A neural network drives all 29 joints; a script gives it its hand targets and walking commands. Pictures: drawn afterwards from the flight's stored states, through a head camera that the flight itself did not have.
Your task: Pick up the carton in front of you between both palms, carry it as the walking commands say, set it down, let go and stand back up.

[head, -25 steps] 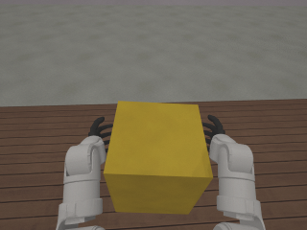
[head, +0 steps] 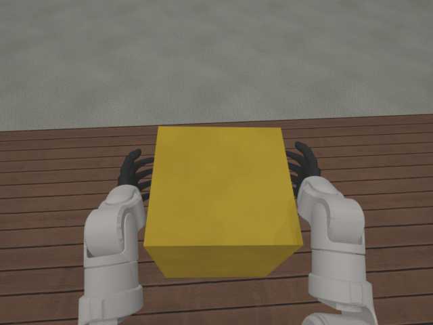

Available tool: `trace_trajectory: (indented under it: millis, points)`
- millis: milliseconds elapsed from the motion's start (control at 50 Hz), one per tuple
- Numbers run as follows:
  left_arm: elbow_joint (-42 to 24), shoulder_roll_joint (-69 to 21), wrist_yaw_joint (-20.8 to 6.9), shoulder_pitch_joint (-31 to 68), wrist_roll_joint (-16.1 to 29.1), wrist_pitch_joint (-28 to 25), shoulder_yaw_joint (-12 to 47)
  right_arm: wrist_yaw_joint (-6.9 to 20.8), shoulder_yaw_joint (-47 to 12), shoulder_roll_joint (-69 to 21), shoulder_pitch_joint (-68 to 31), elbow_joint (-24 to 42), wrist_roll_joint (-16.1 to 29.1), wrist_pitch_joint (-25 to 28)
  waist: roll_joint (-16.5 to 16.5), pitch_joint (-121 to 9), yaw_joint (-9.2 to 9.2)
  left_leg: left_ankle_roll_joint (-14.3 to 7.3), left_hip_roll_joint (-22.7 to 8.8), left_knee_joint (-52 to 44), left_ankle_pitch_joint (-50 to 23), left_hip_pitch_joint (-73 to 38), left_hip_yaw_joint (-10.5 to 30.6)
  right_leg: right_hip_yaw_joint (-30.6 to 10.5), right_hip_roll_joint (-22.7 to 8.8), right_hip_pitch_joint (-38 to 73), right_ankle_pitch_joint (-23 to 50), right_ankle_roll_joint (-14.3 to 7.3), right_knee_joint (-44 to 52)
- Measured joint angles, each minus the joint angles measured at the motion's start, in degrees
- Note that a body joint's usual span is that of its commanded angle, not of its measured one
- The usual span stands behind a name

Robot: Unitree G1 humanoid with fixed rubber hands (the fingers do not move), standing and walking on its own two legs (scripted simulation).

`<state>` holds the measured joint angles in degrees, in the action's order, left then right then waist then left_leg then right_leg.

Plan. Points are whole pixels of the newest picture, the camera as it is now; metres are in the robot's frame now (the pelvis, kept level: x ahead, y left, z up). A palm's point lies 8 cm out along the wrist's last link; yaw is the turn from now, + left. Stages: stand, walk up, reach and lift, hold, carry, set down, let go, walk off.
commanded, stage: carry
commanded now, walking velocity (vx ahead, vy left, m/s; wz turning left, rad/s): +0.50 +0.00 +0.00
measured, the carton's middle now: (218, 209) +0.33 +0.00 +0.03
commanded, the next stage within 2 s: none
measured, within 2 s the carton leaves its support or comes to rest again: neither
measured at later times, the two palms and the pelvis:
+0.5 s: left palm (146, 93) +0.62 +0.16 +0.09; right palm (270, 90) +0.62 -0.14 +0.10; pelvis +0.30 +0.01 -0.03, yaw -2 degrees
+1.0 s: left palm (172, 44) +0.92 +0.13 +0.07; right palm (266, 43) +0.91 -0.17 +0.08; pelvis +0.59 +0.00 -0.04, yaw -1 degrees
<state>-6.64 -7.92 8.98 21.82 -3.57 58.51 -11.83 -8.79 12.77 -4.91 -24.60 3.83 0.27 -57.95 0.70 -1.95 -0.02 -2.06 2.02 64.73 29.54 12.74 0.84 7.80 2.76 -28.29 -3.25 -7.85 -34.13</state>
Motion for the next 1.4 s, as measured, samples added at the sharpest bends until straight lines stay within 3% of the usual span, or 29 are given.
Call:
trace_trajectory:
  millis: [40,80,260,360,440,480,520,560,600,720,800,960,1020,1040,1060,1080,1140,1280,1400]
  points:
    - [1.0,0.4,0.1,-0.8,0.5,0.7,0.2,0.0,0.3,-1.0,1.0,-0.4,-1.0,-0.7,-0.4,0.5,-1.43,-0.5,-0.1,8.2,-2.1,7.2,0.2,0.0,0.5,1.5,-3.3,-0.5,-1.0]
    - [1.4,0.7,0.1,-1.6,1.4,1.0,-0.2,0.1,1.0,-2.7,2.0,0.0,-2.3,-1.0,-0.8,0.9,-2.23,-0.5,-1.3,8.2,-4.6,13.4,-0.4,0.0,0.8,3.7,-4.4,-0.4,0.1]
    - [1.2,1.2,0.1,-0.5,3.4,-1.5,0.7,0.6,1.1,-3.6,4.4,4.5,-3.4,1.3,-0.9,1.0,-3.36,0.9,-5.7,-12.9,-19.3,26.8,-1.4,-1.2,1.9,14.0,-9.1,-0.4,6.6]
    - [0.4,1.1,0.2,0.7,3.1,-0.8,1.5,0.4,1.0,-2.5,4.3,6.5,-2.8,0.2,-0.3,-0.7,-3.47,0.2,-4.9,-25.2,-29.7,25.0,-2.7,-2.8,2.4,20.3,-13.9,0.7,7.8]
    - [1.3,1.3,0.3,1.6,2.4,0.7,1.9,0.1,1.3,-2.0,3.7,6.0,-3.1,-1.4,-0.2,-2.6,-4.09,-1.7,-2.5,-35.7,-35.1,19.4,-5.3,-3.9,2.6,25.0,-20.7,1.8,5.2]
    - [1.8,1.8,0.3,1.8,2.4,1.7,1.6,0.1,1.2,-2.2,2.6,4.3,-3.6,-2.0,-0.1,-3.4,-3.73,-2.4,-1.3,-40.2,-36.5,14.5,-7.1,-4.2,2.6,25.7,-25.1,2.4,-1.4]
    - [3.4,3.4,0.3,2.7,3.0,2.2,1.1,-0.1,1.1,-2.7,1.1,1.5,-4.2,-1.4,-2.1,-3.4,-1.98,-3.8,0.3,-35.2,-28.7,14.6,-8.0,-4.9,1.1,20.3,-27.5,4.0,-17.8]
    - [4.8,3.9,0.3,2.3,3.5,2.4,0.6,-0.2,0.8,-2.8,0.7,-0.9,-4.0,-1.6,-2.0,-2.7,-0.06,-5.0,0.8,-31.0,-24.9,14.9,-8.1,-6.6,1.4,12.3,-26.8,4.5,-34.1]
    - [5.3,2.8,0.3,1.3,2.9,2.7,-0.1,-0.2,1.1,-2.9,1.9,-1.6,-3.5,-1.7,-1.5,-2.0,1.30,-5.2,1.1,-30.9,-23.5,13.1,-7.8,-6.9,0.4,5.7,-23.7,4.5,-39.8]
    - [2.8,-0.5,0.2,-0.3,0.7,0.7,-1.4,0.1,1.7,-2.6,3.3,-1.1,-1.3,0.9,-1.0,0.3,2.63,-5.2,1.3,-35.5,-20.5,6.3,-7.4,-7.5,-5.2,-7.5,-16.2,6.0,-28.3]
    - [0.1,-0.4,0.0,-1.4,0.7,-0.6,-1.2,0.3,0.9,-2.6,2.6,-0.3,-0.9,2.3,-0.8,0.4,3.23,-4.6,1.3,-38.2,-18.1,1.7,-6.5,-7.3,-6.6,-11.6,-9.1,6.6,-19.6]
    - [-4.0,1.0,0.1,-2.0,1.3,0.7,-0.6,0.2,-0.9,-2.5,1.4,1.8,-1.2,1.4,-1.6,-2.0,4.05,-2.5,1.8,-39.2,-8.8,-8.8,-4.8,-3.7,-4.2,-6.9,6.7,4.4,1.9]
    - [-2.7,1.0,0.3,-0.9,1.0,1.6,-0.3,0.0,-1.0,-1.5,1.1,1.7,-1.2,-0.2,-1.3,-3.2,3.40,-1.5,1.8,-32.0,-2.4,-11.0,-4.4,-1.4,-2.2,-0.2,9.1,3.1,9.2]
    - [-1.7,0.9,0.3,-0.2,0.9,1.8,-0.2,-0.1,-0.9,-1.0,0.8,1.6,-1.1,-0.7,-1.3,-3.7,2.87,-1.1,1.7,-25.2,-0.5,-9.6,-4.6,-1.2,-2.0,1.7,9.2,2.8,8.9]
    - [-0.5,0.8,0.4,0.6,0.5,1.6,-0.2,-0.1,-0.7,-0.2,0.2,0.8,-0.8,-0.9,-0.4,-3.8,2.00,-0.4,1.2,-16.0,0.6,-6.4,-3.9,-1.2,-1.3,1.6,3.1,3.7,5.6]
    - [1.0,0.7,0.5,1.3,0.2,1.4,0.0,-0.1,-0.6,0.5,-0.2,-0.2,-0.5,-1.1,0.6,-3.4,0.95,0.1,1.1,-6.4,1.6,-2.2,-2.4,-0.9,-0.4,0.6,-1.2,3.2,1.9]
    - [3.0,0.6,0.4,0.6,0.9,1.9,0.0,-0.3,0.3,-0.2,0.8,-1.3,-0.9,-2.0,0.2,-2.1,-1.44,-0.2,1.0,9.7,-1.5,9.6,-1.0,-0.6,0.2,1.9,-4.3,-0.2,-1.0]
    - [2.1,0.8,0.4,-1.1,3.2,-0.6,-1.1,0.2,1.5,-3.8,2.3,0.9,-3.4,0.2,-0.6,0.9,-2.71,0.7,-4.5,-4.0,-12.3,25.0,-1.0,-1.0,0.8,10.7,-7.9,-0.4,4.5]
    - [0.3,1.0,0.4,-0.3,3.6,-1.7,0.4,0.4,0.8,-3.0,3.4,4.8,-2.9,1.1,-0.5,0.5,-3.22,0.5,-4.9,-19.5,-26.1,27.2,-2.1,-2.6,1.5,18.4,-12.6,0.4,7.7]
